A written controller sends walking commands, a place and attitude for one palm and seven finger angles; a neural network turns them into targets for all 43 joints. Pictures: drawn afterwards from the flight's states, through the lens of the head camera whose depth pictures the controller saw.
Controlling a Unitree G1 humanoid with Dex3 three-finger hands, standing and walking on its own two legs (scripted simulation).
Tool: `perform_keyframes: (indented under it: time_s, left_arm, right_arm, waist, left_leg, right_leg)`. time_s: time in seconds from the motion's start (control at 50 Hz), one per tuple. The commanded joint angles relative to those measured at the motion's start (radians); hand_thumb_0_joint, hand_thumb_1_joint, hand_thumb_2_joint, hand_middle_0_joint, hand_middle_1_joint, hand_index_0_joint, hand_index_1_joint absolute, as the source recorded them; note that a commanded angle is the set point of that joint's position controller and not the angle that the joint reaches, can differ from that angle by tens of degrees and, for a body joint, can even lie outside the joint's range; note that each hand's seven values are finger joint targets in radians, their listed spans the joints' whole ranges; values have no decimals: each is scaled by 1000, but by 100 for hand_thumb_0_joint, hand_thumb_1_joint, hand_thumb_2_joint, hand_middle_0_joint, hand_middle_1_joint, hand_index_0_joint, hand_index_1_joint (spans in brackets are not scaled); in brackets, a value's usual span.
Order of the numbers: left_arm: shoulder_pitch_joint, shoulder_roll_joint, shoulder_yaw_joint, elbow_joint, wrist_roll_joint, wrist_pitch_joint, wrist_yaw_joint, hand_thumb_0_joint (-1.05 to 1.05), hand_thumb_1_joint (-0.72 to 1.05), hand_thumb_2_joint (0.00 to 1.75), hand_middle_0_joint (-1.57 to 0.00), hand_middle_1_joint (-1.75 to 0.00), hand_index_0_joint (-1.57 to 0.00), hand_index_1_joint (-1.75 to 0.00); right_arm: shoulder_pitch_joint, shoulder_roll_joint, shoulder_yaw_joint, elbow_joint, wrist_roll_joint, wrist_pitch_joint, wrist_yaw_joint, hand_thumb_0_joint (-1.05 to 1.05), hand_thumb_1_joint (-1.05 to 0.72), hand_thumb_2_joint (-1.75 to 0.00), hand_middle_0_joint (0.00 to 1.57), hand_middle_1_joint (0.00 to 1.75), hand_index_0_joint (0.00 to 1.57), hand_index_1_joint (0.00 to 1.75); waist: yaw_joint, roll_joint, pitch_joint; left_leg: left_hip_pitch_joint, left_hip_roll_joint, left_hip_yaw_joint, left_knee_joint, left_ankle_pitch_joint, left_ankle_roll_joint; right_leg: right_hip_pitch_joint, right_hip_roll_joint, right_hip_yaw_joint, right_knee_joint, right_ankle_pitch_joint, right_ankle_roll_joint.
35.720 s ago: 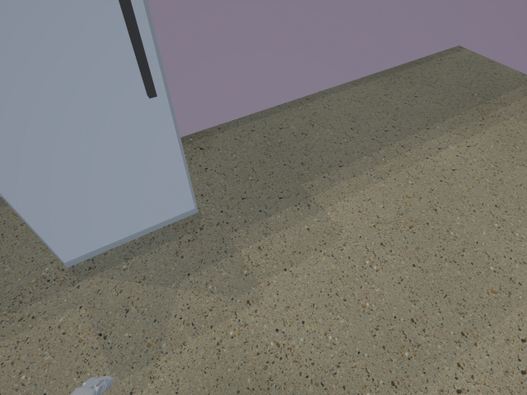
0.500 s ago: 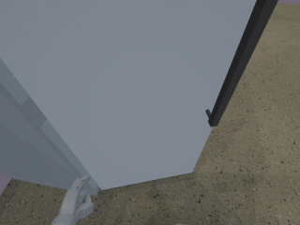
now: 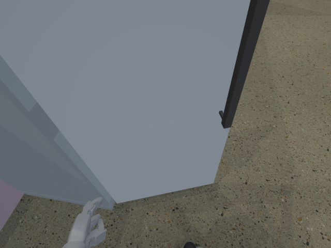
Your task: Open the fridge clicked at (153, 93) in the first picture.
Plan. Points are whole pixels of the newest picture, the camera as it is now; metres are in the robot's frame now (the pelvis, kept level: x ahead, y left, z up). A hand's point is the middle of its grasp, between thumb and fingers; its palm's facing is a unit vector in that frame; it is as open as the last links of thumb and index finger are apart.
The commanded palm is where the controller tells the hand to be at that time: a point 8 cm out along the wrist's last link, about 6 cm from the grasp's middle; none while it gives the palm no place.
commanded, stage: step back with the hand held close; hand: right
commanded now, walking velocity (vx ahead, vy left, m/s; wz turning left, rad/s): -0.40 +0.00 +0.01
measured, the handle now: (239, 56) +0.51 -0.17 +0.19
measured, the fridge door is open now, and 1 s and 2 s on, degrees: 69 69 69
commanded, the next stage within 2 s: stop stepping back and stand still in 0.44 s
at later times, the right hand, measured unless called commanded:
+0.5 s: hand out of the picture +0.13 -0.29 +0.17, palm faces +0.40 +0.85 -0.35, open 7.4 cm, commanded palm +0.08 -0.33 +0.18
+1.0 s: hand out of the picture +0.03 -0.35 +0.15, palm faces +0.50 +0.82 -0.28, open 7.4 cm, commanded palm -0.03 -0.38 +0.18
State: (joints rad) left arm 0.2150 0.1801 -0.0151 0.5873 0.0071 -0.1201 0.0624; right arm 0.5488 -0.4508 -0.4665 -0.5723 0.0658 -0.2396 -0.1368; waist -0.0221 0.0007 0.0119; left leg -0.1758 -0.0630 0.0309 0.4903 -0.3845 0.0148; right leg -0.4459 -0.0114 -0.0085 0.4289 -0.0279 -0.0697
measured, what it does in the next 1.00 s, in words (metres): walks backwards: left foot, then right foot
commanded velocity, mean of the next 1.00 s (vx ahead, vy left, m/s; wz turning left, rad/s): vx -0.11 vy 0.04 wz -0.03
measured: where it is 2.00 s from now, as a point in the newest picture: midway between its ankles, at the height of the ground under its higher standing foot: outside the picture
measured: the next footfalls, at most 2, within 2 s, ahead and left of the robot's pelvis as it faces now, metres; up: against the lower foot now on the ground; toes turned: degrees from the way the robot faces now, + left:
left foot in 0.04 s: -0.03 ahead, +0.14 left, +0.00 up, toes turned +1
right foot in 0.52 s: +0.00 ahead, -0.12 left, +0.00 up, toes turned +1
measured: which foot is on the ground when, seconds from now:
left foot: up 0.00-0.02, down 0.04-0.52, up 0.54-0.82, down 0.84-1.00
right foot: down 0.00-0.36, up 0.38-0.50, down 0.52-0.82, up 0.84-0.98, down 1.00-1.00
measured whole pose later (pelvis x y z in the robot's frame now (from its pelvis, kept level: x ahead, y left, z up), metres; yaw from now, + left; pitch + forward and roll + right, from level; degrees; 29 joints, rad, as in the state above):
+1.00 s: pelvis -0.17 -0.08 -0.01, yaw +0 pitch -2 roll +2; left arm 0.28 0.23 0.00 0.69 -0.01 -0.08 0.09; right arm 0.44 -0.35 -0.38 -0.41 0.05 -0.14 -0.15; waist -0.02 0.03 -0.08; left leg -0.14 -0.02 0.07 0.54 -0.38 0.02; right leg -0.33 -0.04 -0.02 0.65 -0.36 -0.02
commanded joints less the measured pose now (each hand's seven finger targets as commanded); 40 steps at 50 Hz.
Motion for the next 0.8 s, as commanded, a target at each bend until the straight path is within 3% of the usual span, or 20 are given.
perform_keyframes:
  time_s: [0.0, 0.04, 0.08, 0.14, 0.2, 0.26, 0.3, 0.34, 0.36, 0.4, 0.46, 0.48, 0.5, 0.52, 0.56, 0.6, 0.64, 0.72, 0.74, 0.78]
  left_arm:
    - [-91, 150, 53, -114, 5, -18, 18, 0, 90, 90, -20, -30, -20, -30]
    - [-104, 149, 62, -105, -8, -18, 31, 0, 90, 90, -20, -30, -20, -30]
    - [-119, 148, 65, -110, -16, -19, 36, 0, 90, 90, -20, -30, -20, -30]
    - [-156, 155, 50, -136, -10, -4, 40, 0, 90, 90, -20, -30, -20, -30]
    - [-152, 182, 70, -157, 24, -18, 36, 0, 90, 90, -20, -30, -20, -30]
    - [-112, 141, 74, -155, 19, -18, 12, 0, 90, 90, -20, -30, -20, -30]
    - [-80, 148, 77, -134, 4, -6, 4, 0, 90, 90, -20, -30, -20, -30]
    - [-72, 130, 70, -113, -1, -1, 8, 0, 90, 90, -20, -30, -20, -30]
    - [-94, 128, 67, -109, 4, -15, 11, 0, 90, 90, -20, -30, -20, -30]
    - [-120, 117, 46, -97, 8, -5, 14, 0, 90, 90, -20, -30, -20, -30]
    - [-152, 144, 27, -82, 3, -11, 54, 0, 90, 90, -20, -30, -20, -30]
    - [-131, 174, 39, -97, 1, -20, 58, 0, 90, 90, -20, -30, -20, -30]
    - [-118, 168, 55, -113, 1, -35, 46, 0, 90, 90, -20, -30, -20, -30]
    - [-91, 165, 70, -105, -7, -53, 27, 0, 90, 90, -20, -30, -20, -30]
    - [-78, 166, 81, -131, 18, -81, 9, 0, 90, 90, -20, -30, -20, -30]
    - [-57, 156, 82, -131, 4, -82, -11, 0, 90, 90, -20, -30, -20, -30]
    - [-73, 143, 67, -139, 1, -73, -16, 0, 90, 90, -20, -30, -20, -30]
    - [-63, 147, 65, -116, 19, -54, 13, 0, 90, 90, -20, -30, -20, -30]
    - [-54, 146, 66, -106, 19, -43, 18, 0, 90, 90, -20, -30, -20, -30]
    - [-35, 138, 64, -94, 12, -18, 23, 0, 90, 90, -20, -30, -20, -30]
  right_arm:
    - [-92, -180, -71, -159, 7, -62, -6, 0, -90, -90, 20, 30, 20, 30]
    - [-152, -149, -24, -112, 10, -55, -7, 0, -90, -90, 20, 30, 20, 30]
    - [-130, -183, -55, -142, 8, -44, -14, 0, -90, -90, 20, 30, 20, 30]
    - [-106, -200, -78, -195, 13, -50, -10, 0, -90, -90, 20, 30, 20, 30]
    - [-56, -221, -155, -213, 16, -67, -1, 0, -90, -90, 20, 30, 20, 30]
    - [35, -194, -144, -217, 42, -67, 5, 0, -90, -90, 20, 30, 20, 30]
    - [38, -168, -101, -207, 42, -65, 7, 0, -90, -90, 20, 30, 20, 30]
    - [-41, -214, -96, -218, 30, -69, -13, 0, -90, -90, 20, 30, 20, 30]
    - [-100, -197, -73, -205, 13, -58, -12, 0, -90, -90, 20, 30, 20, 30]
    - [-155, -128, -10, -116, -14, -23, -11, 0, -90, -90, 20, 30, 20, 30]
    - [-257, -188, -37, -141, -37, -35, -22, 0, -90, -90, 20, 30, 20, 30]
    - [-233, -198, -56, -196, -36, -47, -23, 0, -90, -90, 20, 30, 20, 30]
    - [-231, -212, -73, -260, -27, -65, -21, 0, -90, -90, 20, 30, 20, 30]
    - [-144, -183, -73, -203, -14, -80, -10, 0, -90, -90, 20, 30, 20, 30]
    - [-49, -203, -118, -320, 11, -74, -2, 0, -90, -90, 20, 30, 20, 30]
    - [24, -163, -108, -339, -2, -55, -10, 0, -90, -90, 20, 30, 20, 30]
    - [73, -151, -111, -314, 0, -26, -20, 0, -90, -90, 20, 30, 20, 30]
    - [59, -143, -78, -177, -3, 16, -27, 0, -90, -90, 20, 30, 20, 30]
    - [43, -152, -74, -143, -5, 27, -21, 0, -90, -90, 20, 30, 20, 30]
    - [-16, -161, -58, -121, -4, 31, -8, 0, -90, -90, 20, 30, 20, 30]
  waist:
    - [10, -13, -182]
    - [24, 114, -173]
    - [28, 111, -152]
    - [23, -73, -123]
    - [-7, -319, -165]
    - [-17, -263, -244]
    - [-2, -168, -225]
    - [23, 151, -172]
    - [6, 239, -111]
    - [29, 183, 28]
    - [44, -18, 28]
    - [17, -186, -59]
    - [-8, -303, -184]
    - [-10, -236, -244]
    - [7, -288, -262]
    - [14, -173, -219]
    - [9, -227, -170]
    - [11, -290, -119]
    - [10, -207, -127]
    - [31, 91, -115]
  left_leg:
    - [-124, 171, -139, -218, 240, 53]
    - [-282, 196, -112, -203, 140, 53]
    - [-338, 219, -118, -194, 189, 62]
    - [-285, 98, -55, -69, 157, 0]
    - [93, -60, -14, 252, -130, 9]
    - [87, -33, 7, 67, -124, 35]
    - [-11, 58, -31, -169, -39, 47]
    - [-402, 408, -321, -389, 8, 157]
    - [-482, 456, -334, -361, 35, 217]
    - [-345, 384, -176, -215, 329, 168]
    - [-127, 248, -73, 63, 726, 56]
    - [-102, 134, -33, 182, 556, -7]
    - [-148, 58, -56, 297, 78, -13]
    - [-211, 23, -81, 388, -148, -4]
    - [-196, 10, -124, 513, -179, -16]
    - [-182, 17, -78, 455, -74, -18]
    - [-80, -17, 11, 335, -89, -13]
    - [156, -73, 97, -71, -132, 33]
    - [208, -52, 83, -181, -73, 42]
    - [-49, 200, -127, -327, 21, 111]
  right_leg:
    - [317, -105, 86, 39, -95, 72]
    - [399, -52, 34, 126, -195, 84]
    - [423, -35, 19, 194, -159, 75]
    - [338, -93, 123, 13, -81, 44]
    - [-40, -276, 404, -440, -597, 42]
    - [85, -207, 220, -317, -409, 76]
    - [180, -110, 81, -92, -331, 103]
    - [341, 21, 27, 460, -284, 127]
    - [258, 52, 50, 663, -411, 123]
    - [62, -28, 80, 612, -434, 95]
    - [94, 1, 6, -8, -147, 87]
    - [161, -127, 133, -121, 261, 46]
    - [282, -253, 263, -92, 499, -8]
    - [378, -288, 262, -95, 445, -41]
    - [264, -314, 437, -205, -76, -24]
    - [238, -260, 342, -242, -347, -34]
    - [135, -207, 270, -351, -607, 19]
    - [91, -105, 138, -383, -583, 167]
    - [94, -61, 75, -297, -515, 174]
    - [234, 19, -20, 187, -317, 91]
